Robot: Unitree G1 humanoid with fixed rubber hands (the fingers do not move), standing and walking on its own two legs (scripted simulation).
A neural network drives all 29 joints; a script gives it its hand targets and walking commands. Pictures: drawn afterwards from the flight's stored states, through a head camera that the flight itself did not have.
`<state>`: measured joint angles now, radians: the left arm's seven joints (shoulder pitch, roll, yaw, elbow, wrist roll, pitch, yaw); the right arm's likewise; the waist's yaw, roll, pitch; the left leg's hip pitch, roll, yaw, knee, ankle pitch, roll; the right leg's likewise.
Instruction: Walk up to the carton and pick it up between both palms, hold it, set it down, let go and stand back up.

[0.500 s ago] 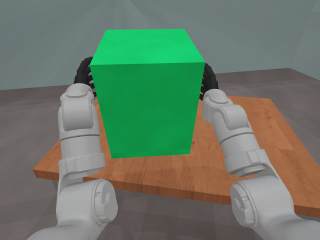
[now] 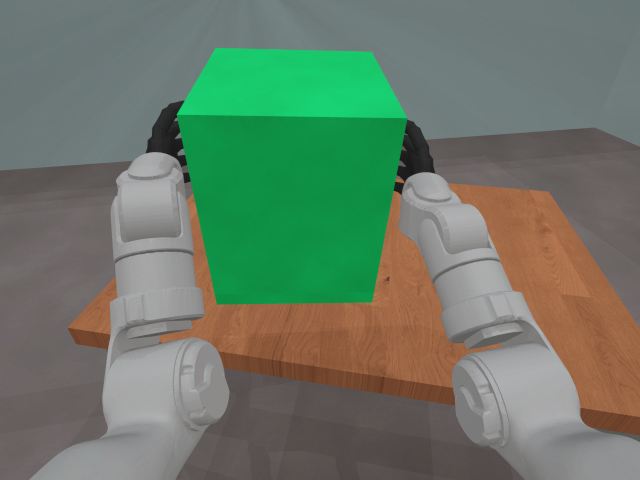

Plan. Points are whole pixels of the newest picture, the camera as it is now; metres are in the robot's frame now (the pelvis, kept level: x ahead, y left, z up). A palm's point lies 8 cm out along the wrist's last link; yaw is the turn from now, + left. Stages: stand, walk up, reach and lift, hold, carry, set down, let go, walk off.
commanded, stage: hold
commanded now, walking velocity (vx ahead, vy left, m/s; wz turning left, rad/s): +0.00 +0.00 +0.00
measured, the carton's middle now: (295, 176) +0.41 +0.01 +0.26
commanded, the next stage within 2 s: none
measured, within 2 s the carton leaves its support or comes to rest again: neither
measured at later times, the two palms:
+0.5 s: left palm (164, 170) +0.38 +0.16 +0.29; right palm (415, 180) +0.36 -0.13 +0.27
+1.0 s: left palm (165, 172) +0.37 +0.15 +0.29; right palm (418, 182) +0.35 -0.14 +0.27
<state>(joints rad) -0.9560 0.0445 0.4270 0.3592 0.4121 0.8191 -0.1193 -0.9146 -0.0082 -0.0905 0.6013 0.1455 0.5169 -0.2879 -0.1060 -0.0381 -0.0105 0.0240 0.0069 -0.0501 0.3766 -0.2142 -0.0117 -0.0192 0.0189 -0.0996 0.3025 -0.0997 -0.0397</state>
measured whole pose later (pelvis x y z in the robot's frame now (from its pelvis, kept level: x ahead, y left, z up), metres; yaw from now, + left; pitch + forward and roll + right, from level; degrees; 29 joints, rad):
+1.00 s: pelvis +0.01 +0.02 +0.00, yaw -1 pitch -13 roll -1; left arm -0.88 0.00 0.39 0.24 0.44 0.88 -0.11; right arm -0.88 -0.05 -0.04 0.56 0.22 0.55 -0.28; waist -0.12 -0.04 0.00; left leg 0.08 0.01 -0.02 0.39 -0.25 0.01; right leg 0.04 0.02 -0.06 0.29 -0.11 -0.02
